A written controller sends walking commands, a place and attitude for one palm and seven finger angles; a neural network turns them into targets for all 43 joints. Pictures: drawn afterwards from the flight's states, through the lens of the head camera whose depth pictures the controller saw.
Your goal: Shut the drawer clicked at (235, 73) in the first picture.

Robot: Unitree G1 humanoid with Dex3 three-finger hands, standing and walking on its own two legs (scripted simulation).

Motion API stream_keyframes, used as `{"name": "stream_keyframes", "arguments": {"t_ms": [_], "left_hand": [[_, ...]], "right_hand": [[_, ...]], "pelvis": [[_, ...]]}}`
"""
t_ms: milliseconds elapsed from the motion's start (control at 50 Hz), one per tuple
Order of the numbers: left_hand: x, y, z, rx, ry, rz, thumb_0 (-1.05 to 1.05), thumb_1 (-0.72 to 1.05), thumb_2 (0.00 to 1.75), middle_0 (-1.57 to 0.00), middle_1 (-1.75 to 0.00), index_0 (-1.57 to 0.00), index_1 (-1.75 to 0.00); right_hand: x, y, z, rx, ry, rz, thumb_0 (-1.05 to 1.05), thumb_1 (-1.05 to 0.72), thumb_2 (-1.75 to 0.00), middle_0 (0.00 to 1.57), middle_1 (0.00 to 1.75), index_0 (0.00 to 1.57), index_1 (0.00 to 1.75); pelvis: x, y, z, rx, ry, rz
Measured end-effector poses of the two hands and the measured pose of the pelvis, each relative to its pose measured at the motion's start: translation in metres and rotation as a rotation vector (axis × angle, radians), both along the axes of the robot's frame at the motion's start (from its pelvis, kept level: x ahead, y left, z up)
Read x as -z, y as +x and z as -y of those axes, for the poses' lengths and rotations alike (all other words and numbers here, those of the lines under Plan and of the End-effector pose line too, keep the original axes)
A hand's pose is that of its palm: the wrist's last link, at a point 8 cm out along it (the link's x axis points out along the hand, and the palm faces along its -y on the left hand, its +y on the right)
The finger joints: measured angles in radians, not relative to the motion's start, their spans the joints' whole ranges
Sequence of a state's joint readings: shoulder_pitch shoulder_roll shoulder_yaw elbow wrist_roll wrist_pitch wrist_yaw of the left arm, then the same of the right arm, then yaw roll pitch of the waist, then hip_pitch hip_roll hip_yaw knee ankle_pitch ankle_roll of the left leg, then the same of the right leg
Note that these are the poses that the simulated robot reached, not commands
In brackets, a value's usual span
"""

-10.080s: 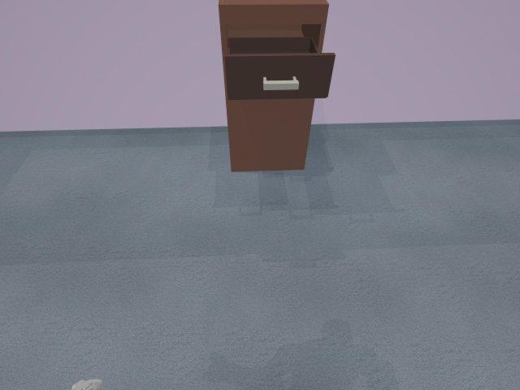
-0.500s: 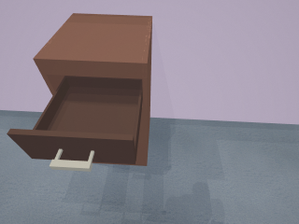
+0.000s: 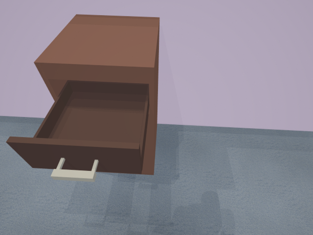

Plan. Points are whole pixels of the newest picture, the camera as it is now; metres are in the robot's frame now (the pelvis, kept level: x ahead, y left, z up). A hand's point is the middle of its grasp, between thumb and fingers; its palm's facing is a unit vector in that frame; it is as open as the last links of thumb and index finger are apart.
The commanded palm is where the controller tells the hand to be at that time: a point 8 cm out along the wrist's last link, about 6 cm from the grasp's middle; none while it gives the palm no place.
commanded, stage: look again from close up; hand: left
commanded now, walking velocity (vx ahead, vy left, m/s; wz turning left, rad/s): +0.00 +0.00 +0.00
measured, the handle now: (76, 168) +0.30 +0.27 -0.06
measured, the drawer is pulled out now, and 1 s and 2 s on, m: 0.29 0.29 0.29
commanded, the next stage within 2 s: raise the hand and make a fist in 0.06 s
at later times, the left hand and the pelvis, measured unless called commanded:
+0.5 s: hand (103, 218) +0.16 +0.14 +0.00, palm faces -0.05 -1.00 +0.03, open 6.4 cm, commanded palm +0.10 +0.22 -0.05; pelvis -0.04 +0.01 -0.06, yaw +0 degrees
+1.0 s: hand (82, 229) +0.14 +0.18 -0.02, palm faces +0.01 -1.00 -0.04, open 3.8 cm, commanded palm +0.10 +0.25 -0.01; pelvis -0.06 +0.02 -0.07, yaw +1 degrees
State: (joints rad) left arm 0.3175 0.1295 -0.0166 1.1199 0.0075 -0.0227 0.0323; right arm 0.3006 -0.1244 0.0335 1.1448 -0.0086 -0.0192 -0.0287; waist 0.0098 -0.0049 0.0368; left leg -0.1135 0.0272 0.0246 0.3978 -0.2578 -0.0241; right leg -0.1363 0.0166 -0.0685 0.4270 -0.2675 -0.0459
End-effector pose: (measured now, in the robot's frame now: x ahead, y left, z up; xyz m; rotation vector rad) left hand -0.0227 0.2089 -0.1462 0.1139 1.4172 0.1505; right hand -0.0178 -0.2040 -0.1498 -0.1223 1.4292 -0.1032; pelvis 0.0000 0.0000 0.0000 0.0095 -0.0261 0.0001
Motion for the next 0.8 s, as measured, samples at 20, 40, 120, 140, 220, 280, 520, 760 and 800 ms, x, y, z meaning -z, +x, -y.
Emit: {"name": "stream_keyframes", "arguments": {"t_ms": [20, 40, 120, 140, 220, 280, 520, 760, 800], "left_hand": [[0.0, 0.0, 0.0, -0.001, 0.0, -0.001, 0.0, 0.91, 0.9, -0.2, -0.3, -0.2, -0.3], [0.0, -0.001, 0.0, -0.001, 0.0, -0.002, 0.0, 0.91, 0.9, -0.2, -0.3, -0.2, -0.3], [0.0, -0.002, 0.001, -0.003, -0.001, -0.005, 0.0, 0.91, 0.9, -0.2, -0.3, -0.2, -0.3], [0.0, -0.002, 0.001, -0.003, -0.001, -0.006, 0.0, 0.91, 0.9, -0.2, -0.3, -0.2, -0.3], [-0.014, 0.015, -0.011, -0.051, 0.047, 0.113, 0.03, 0.95, 0.9, -0.21, -0.3, -0.2, -0.3], [-0.06, 0.063, -0.034, -0.077, 0.14, 0.454, 0.06, 0.98, 0.9, -0.22, -0.32, -0.22, -0.32], [-0.134, 0.16, 0.017, 0.183, -0.189, 1.477, 0.01, 0.93, 0.9, -0.39, -0.51, -0.39, -0.51], [-0.12, 0.107, -0.026, 0.117, -0.004, 1.415, 0.02, 0.9, 0.9, -0.63, -0.77, -0.63, -0.77], [-0.126, 0.117, -0.024, 0.159, -0.038, 1.444, 0.02, 0.9, 0.9, -0.67, -0.81, -0.67, -0.81]], "right_hand": [[0.0, 0.0, 0.0, 0.001, 0.001, 0.0, 0.0, -0.91, -0.9, 0.2, 0.3, 0.2, 0.3], [0.0, -0.001, -0.001, 0.001, 0.001, -0.001, 0.0, -0.91, -0.9, 0.2, 0.3, 0.2, 0.3], [0.001, -0.001, -0.002, 0.004, 0.004, -0.001, 0.0, -0.91, -0.9, 0.2, 0.3, 0.2, 0.3], [0.001, -0.001, -0.002, 0.004, 0.004, -0.001, 0.0, -0.91, -0.9, 0.2, 0.3, 0.2, 0.3], [-0.001, 0.005, 0.007, -0.002, -0.031, 0.08, 0.01, -0.93, -0.9, 0.2, 0.3, 0.2, 0.3], [-0.009, 0.032, 0.024, 0.021, -0.084, 0.302, 0.02, -0.93, -0.9, 0.2, 0.3, 0.2, 0.3], [-0.066, 0.182, 0.049, -0.15, -0.177, 1.01, 0.01, -0.91, -0.9, 0.2, 0.3, 0.2, 0.3], [-0.026, 0.194, -0.022, -0.274, -0.015, 0.997, 0.01, -0.91, -0.9, 0.2, 0.3, 0.2, 0.3], [-0.012, 0.178, -0.029, -0.262, 0.011, 0.942, 0.01, -0.91, -0.9, 0.2, 0.3, 0.2, 0.3]], "pelvis": [[0.0, 0.0, 0.0, 0.0, 0.0, 0.0], [0.0, 0.0, 0.0, 0.001, 0.0, 0.0], [0.0, 0.001, 0.0, 0.002, 0.001, 0.0], [0.0, 0.001, 0.0, 0.002, 0.001, 0.001], [0.003, -0.002, -0.002, 0.014, -0.008, -0.005], [0.006, -0.006, -0.006, -0.006, -0.003, -0.015], [0.064, -0.044, -0.008, 0.006, 0.017, -0.188], [0.095, -0.061, -0.007, -0.044, -0.044, -0.212], [0.095, -0.064, -0.008, -0.046, -0.05, -0.213]]}}
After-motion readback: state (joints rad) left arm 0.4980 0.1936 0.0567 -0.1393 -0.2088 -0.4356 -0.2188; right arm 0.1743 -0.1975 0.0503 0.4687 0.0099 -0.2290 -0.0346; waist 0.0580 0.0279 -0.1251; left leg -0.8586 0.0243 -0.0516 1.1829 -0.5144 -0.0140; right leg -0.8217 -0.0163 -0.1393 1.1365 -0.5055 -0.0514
